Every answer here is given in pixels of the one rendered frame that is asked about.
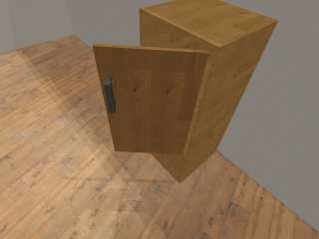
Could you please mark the cupboard door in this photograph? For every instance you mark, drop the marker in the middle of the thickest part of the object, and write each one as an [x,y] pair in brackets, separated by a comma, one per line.
[155,89]

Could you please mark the handle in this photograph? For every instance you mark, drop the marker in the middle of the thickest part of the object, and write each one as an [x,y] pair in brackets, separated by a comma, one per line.
[111,102]

